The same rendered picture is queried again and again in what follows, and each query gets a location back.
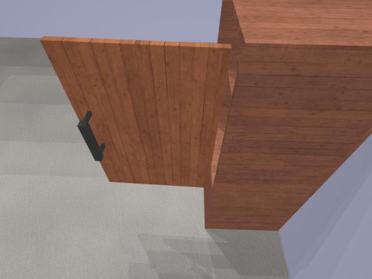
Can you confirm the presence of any cupboard door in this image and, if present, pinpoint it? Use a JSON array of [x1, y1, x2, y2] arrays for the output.
[[40, 36, 231, 188]]

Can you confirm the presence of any handle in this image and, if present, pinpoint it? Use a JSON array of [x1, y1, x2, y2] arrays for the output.
[[77, 111, 105, 161]]

